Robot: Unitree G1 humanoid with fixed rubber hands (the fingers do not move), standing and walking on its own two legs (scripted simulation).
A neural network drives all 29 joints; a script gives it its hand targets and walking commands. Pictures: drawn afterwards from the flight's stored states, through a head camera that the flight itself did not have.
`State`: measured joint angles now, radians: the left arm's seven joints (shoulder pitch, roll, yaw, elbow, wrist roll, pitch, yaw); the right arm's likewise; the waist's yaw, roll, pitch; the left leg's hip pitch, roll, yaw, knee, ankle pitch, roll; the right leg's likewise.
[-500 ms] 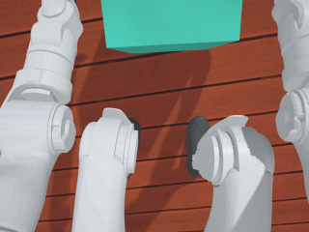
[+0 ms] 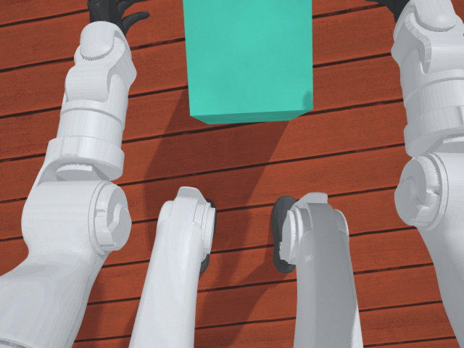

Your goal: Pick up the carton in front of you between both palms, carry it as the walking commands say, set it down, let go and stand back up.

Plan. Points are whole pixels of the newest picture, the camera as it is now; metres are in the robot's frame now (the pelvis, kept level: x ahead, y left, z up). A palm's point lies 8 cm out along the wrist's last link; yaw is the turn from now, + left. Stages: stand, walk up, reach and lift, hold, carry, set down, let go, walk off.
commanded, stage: set down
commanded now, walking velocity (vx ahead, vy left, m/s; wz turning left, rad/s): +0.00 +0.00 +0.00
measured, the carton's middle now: (247, 70) +0.54 +0.00 -0.34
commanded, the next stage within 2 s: let go in 0.52 s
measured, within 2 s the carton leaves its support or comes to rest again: neither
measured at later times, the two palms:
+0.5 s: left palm out of the picture +0.54 +0.19 +0.04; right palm out of the picture +0.57 -0.21 +0.04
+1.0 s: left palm out of the picture +0.43 +0.22 +0.15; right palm out of the picture +0.44 -0.22 +0.14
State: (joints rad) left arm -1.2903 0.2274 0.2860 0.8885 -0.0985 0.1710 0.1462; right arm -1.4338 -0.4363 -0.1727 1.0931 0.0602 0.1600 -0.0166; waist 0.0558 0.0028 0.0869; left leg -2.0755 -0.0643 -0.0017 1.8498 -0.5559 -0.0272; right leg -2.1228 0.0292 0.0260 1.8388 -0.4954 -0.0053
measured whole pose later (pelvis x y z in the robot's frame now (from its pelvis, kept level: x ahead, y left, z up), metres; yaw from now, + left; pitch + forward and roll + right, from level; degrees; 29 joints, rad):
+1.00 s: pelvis +0.08 +0.00 +0.25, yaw -3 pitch +33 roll +0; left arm -0.42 0.20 0.19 0.60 0.03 0.08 -0.08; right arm -0.49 -0.20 -0.20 0.63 -0.07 0.10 0.00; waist 0.04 0.01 -0.07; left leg -1.07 -0.03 -0.03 0.82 -0.32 0.00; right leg -1.10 0.03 0.04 0.80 -0.27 0.00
